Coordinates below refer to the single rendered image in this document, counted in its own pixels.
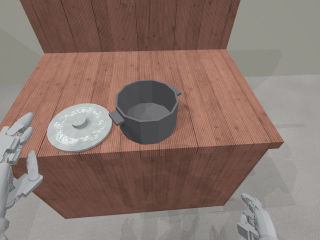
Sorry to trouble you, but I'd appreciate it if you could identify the knob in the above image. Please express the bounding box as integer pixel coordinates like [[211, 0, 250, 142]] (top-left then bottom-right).
[[71, 115, 87, 129]]

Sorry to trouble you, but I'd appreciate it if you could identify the left robot hand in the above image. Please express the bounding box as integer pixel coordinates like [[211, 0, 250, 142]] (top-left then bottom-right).
[[0, 112, 43, 218]]

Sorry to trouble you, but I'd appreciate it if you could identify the left robot forearm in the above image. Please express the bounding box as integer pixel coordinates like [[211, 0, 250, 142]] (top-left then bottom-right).
[[0, 217, 10, 240]]

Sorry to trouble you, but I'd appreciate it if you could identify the table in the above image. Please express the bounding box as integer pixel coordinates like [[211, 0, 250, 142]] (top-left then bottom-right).
[[0, 0, 284, 219]]

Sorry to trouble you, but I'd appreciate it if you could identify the pot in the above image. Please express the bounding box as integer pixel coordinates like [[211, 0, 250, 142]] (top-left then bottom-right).
[[108, 79, 182, 145]]

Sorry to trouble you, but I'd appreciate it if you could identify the lid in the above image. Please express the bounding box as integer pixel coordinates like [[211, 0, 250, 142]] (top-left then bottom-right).
[[47, 103, 112, 153]]

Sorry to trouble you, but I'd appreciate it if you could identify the right robot hand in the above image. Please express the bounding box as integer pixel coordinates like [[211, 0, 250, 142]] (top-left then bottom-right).
[[237, 193, 278, 240]]

